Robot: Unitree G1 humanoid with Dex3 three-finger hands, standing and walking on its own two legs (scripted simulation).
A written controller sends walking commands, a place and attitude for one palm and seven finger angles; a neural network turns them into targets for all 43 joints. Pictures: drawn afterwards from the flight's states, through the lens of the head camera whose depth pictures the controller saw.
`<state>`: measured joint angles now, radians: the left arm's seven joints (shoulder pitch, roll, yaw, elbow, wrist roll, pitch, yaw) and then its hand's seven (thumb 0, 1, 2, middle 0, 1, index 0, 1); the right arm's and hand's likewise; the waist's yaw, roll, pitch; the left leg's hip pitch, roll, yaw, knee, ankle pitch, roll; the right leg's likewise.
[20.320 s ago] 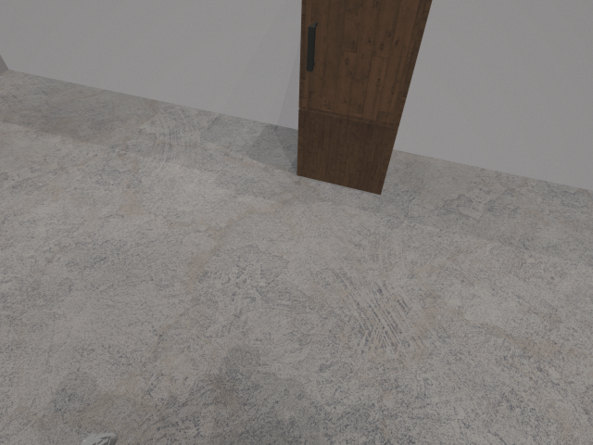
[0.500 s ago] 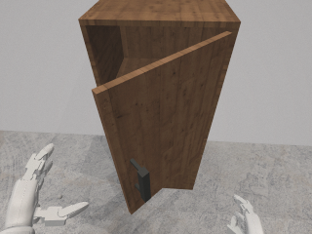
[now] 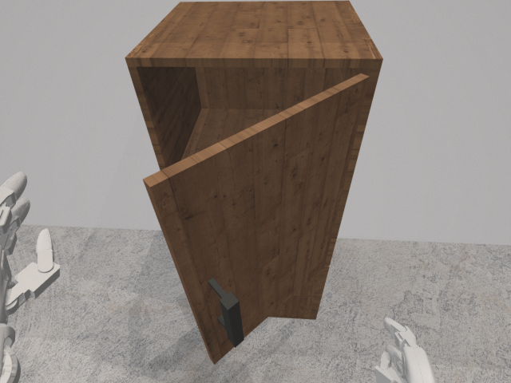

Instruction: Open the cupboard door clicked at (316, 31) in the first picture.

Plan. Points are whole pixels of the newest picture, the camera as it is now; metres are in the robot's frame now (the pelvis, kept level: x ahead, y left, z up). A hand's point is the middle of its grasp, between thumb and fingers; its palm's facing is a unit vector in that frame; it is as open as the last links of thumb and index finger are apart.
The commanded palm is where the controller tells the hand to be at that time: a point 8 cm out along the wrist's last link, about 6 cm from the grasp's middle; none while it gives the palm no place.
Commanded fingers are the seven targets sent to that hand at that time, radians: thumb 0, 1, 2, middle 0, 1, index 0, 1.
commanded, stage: draw the hand back to the body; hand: left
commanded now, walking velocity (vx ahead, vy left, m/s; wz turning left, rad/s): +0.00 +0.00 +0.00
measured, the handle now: (225, 313) +0.26 +0.09 -0.07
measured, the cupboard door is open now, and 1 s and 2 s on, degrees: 45 45 45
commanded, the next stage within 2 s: step back with the hand held close in 0.26 s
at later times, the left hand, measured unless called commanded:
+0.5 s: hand (61, 261) +0.20 +0.26 +0.17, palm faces +0.45 -0.79 -0.42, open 7.5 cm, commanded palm +0.14 +0.29 +0.18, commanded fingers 0.00 0.90 0.90 -0.20 -0.30 -0.20 -0.30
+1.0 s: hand (6, 322) +0.13 +0.28 +0.16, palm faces +0.37 -0.77 -0.52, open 7.4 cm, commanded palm +0.06 +0.32 +0.18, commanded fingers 0.00 0.90 0.90 -0.20 -0.30 -0.20 -0.30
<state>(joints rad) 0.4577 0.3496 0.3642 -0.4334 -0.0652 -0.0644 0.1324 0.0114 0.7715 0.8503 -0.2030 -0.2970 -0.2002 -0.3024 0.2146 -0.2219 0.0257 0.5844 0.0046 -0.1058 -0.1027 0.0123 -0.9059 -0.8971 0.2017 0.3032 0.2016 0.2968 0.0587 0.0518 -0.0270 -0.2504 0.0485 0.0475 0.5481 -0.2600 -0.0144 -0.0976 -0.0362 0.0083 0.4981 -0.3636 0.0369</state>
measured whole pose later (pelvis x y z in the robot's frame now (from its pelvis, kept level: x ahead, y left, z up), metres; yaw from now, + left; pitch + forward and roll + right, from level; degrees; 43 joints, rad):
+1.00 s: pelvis -0.09 +0.02 +0.00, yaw -1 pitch -1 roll -2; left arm 0.55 0.42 0.44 -0.50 -0.04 -0.19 0.14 0.02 0.89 0.90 -0.21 -0.30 -0.21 -0.30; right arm 0.20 -0.22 -0.02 0.54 0.01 -0.03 -0.09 0.01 -0.91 -0.90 0.20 0.30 0.20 0.30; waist -0.01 0.04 0.08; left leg -0.39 0.07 0.07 0.52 -0.12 0.02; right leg -0.25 -0.02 0.03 0.49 -0.21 0.06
